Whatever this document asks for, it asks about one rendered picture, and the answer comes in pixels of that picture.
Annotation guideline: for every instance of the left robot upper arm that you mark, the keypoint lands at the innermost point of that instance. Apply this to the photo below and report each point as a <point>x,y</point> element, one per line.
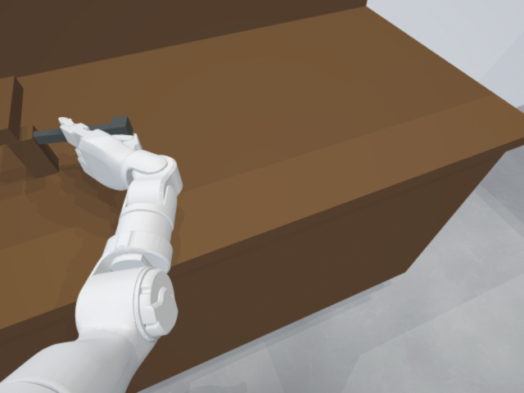
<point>120,316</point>

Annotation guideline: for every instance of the counter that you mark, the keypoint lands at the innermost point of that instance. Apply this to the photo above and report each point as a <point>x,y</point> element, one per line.
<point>320,147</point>

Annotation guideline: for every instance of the tap lever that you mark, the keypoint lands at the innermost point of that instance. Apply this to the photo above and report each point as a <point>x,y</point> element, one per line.
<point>119,125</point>

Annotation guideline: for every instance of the left robot forearm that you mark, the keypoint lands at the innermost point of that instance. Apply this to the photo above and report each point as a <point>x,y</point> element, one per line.
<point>146,222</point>

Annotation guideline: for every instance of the robot left hand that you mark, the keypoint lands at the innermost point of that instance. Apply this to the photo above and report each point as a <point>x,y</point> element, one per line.
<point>101,155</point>

